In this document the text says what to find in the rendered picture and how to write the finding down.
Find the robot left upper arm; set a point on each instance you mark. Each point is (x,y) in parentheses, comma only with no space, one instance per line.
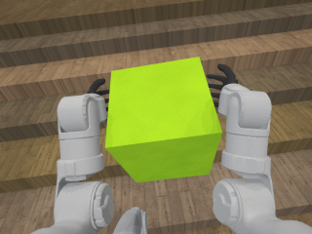
(82,208)

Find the robot right upper arm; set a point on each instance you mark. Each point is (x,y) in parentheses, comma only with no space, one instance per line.
(246,206)

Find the robot left forearm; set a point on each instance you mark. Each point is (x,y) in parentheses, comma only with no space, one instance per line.
(79,143)

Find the carton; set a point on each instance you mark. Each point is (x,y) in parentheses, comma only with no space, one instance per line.
(161,120)

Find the robot right forearm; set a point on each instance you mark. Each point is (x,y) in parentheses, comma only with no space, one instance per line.
(248,118)

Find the robot right hand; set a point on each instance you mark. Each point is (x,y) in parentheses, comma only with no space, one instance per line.
(230,79)

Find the robot left hand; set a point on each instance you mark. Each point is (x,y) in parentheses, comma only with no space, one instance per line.
(94,87)

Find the robot left thigh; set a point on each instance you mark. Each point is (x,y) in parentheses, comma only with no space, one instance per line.
(133,221)

